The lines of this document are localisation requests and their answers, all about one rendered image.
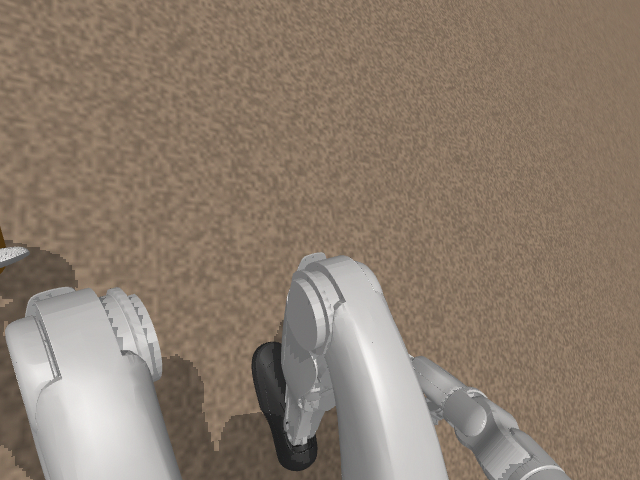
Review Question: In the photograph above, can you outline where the right robot hand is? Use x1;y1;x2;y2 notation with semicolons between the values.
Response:
409;354;467;425

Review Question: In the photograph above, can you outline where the right robot arm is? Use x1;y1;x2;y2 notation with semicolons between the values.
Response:
443;387;571;480

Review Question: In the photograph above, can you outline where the right robot foot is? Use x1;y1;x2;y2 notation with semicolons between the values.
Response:
252;342;317;471

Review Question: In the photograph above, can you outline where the bottle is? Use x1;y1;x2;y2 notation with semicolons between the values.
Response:
0;227;6;274

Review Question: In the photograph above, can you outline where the left robot hand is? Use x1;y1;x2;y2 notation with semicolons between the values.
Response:
0;247;30;268

